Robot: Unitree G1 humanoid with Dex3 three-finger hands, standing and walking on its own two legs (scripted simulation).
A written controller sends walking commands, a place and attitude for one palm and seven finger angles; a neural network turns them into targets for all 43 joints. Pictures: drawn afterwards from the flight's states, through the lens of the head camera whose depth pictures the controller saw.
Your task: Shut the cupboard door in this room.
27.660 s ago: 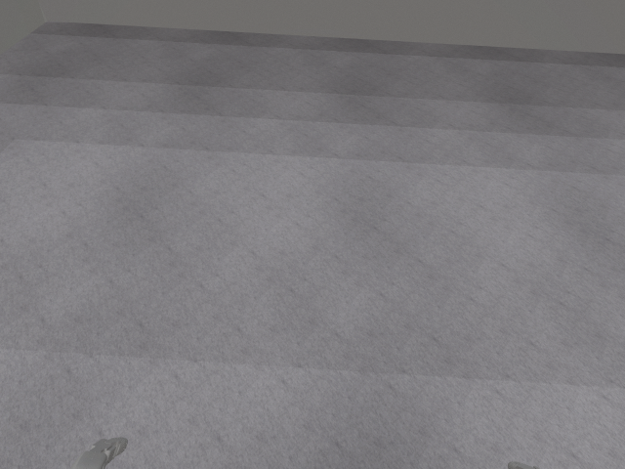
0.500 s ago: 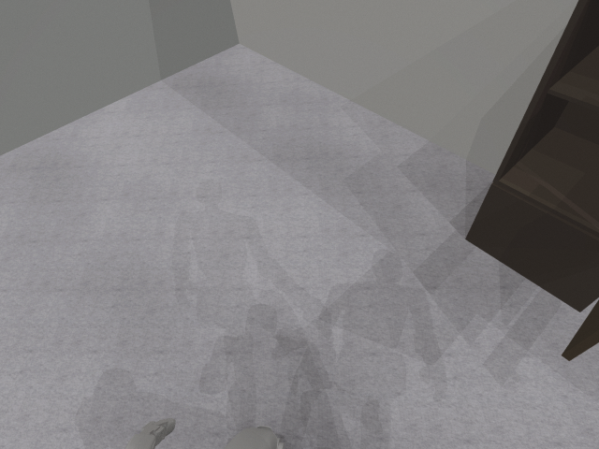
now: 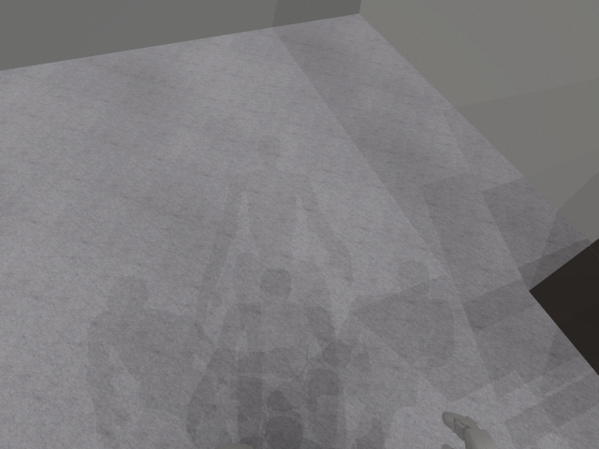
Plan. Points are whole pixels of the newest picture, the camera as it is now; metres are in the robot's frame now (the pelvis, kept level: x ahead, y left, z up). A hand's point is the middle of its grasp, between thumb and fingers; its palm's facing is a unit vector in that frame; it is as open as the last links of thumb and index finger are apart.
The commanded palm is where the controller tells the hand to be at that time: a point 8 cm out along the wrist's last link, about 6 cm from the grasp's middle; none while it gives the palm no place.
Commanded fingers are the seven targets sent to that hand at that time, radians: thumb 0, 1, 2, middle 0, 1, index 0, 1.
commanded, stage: turn or walk to find it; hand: left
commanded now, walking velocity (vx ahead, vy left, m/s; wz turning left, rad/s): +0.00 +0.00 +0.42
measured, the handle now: out of the picture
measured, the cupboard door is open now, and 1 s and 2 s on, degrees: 90 90 90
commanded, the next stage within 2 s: none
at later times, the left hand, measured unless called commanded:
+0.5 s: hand out of the picture +0.10 +0.18 -0.14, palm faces +0.14 -0.95 -0.28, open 7.4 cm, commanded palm none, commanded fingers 0.00 0.90 0.90 -0.20 -0.30 -0.20 -0.30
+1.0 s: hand out of the picture -0.12 +0.17 -0.17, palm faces +0.46 -0.85 -0.25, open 7.4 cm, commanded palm none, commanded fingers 0.00 0.90 0.90 -0.20 -0.30 -0.20 -0.30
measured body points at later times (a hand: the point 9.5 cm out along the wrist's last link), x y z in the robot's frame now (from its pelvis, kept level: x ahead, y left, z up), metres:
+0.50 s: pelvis -0.01 -0.04 +0.01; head +0.04 -0.05 +0.45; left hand +0.09 +0.23 -0.12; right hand +0.05 -0.28 -0.16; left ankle -0.02 +0.10 -0.72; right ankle +0.01 -0.14 -0.73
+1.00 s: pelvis -0.04 -0.03 +0.00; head -0.01 +0.01 +0.45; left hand -0.15 +0.21 -0.15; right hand +0.17 -0.22 -0.13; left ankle -0.11 +0.06 -0.73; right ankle +0.01 -0.14 -0.72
